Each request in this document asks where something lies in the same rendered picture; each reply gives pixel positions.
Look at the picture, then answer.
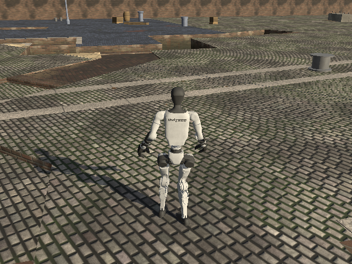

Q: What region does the left robot forearm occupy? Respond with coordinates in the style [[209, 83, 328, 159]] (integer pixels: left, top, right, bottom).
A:
[[140, 131, 152, 149]]

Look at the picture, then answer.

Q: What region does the robot left hand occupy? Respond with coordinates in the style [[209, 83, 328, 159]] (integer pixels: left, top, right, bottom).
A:
[[137, 145, 150, 158]]

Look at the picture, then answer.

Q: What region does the robot head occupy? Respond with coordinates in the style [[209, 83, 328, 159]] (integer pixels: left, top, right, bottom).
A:
[[168, 87, 186, 113]]

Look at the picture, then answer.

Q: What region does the robot right hand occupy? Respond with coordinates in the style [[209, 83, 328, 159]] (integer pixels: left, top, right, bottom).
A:
[[195, 144, 207, 153]]

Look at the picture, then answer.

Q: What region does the robot right upper arm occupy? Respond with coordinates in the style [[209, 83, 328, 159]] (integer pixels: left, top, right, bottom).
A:
[[189, 111, 204, 140]]

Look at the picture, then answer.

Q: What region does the robot left upper arm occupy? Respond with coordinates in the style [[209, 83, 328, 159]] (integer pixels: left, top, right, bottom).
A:
[[148, 111, 166, 140]]

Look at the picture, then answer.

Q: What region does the right robot thigh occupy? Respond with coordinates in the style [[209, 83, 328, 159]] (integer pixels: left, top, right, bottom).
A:
[[177, 153, 195, 191]]

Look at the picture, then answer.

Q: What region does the right robot forearm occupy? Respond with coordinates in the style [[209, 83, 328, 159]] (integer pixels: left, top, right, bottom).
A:
[[198, 132, 206, 147]]

